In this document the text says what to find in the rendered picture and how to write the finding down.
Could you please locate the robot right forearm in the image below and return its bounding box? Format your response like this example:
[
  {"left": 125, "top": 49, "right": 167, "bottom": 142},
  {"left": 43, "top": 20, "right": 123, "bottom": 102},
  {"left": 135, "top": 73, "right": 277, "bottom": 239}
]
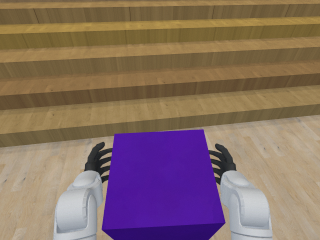
[{"left": 220, "top": 170, "right": 273, "bottom": 240}]

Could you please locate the carton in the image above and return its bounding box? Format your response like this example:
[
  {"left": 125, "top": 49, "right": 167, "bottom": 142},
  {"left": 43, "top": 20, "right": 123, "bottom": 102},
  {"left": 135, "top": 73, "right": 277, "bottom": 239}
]
[{"left": 101, "top": 129, "right": 226, "bottom": 240}]

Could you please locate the robot left forearm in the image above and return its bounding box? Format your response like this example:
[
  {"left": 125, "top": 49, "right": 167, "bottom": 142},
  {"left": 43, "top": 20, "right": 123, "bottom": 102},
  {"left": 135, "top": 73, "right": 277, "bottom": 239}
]
[{"left": 53, "top": 170, "right": 104, "bottom": 240}]

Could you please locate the robot left hand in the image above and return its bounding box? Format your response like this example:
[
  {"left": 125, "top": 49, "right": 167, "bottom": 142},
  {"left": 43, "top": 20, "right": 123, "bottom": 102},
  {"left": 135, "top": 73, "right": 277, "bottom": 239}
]
[{"left": 84, "top": 142, "right": 113, "bottom": 183}]

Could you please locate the robot right hand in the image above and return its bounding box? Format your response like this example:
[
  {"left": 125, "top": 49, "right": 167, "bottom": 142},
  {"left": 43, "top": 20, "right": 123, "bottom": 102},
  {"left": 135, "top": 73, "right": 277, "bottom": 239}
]
[{"left": 208, "top": 143, "right": 237, "bottom": 185}]

